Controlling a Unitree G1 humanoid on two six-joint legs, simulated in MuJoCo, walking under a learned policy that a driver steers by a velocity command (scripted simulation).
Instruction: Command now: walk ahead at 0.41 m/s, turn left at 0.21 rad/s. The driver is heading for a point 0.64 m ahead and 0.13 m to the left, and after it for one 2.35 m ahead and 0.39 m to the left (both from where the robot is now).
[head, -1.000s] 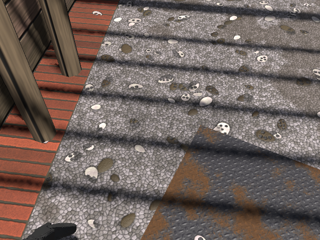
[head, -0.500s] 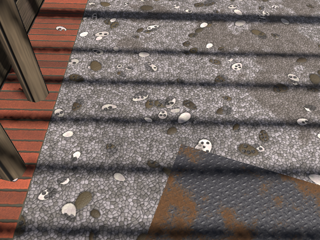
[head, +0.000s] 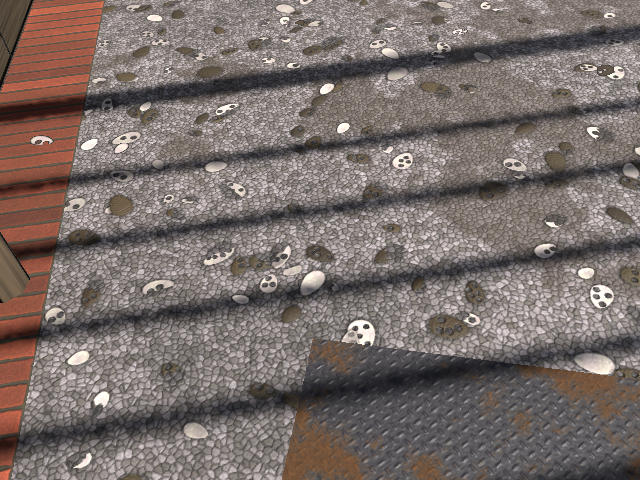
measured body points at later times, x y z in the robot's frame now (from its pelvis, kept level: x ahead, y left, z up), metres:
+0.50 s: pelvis +0.24 +0.08 -0.01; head +0.27 +0.10 +0.44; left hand +0.29 +0.38 -0.11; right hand +0.44 -0.15 -0.11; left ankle +0.27 +0.15 -0.74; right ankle +0.26 -0.10 -0.66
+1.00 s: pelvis +0.55 +0.09 -0.01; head +0.58 +0.08 +0.44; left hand +0.62 +0.38 -0.10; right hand +0.72 -0.16 -0.12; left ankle +0.44 +0.21 -0.65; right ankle +0.61 +0.03 -0.74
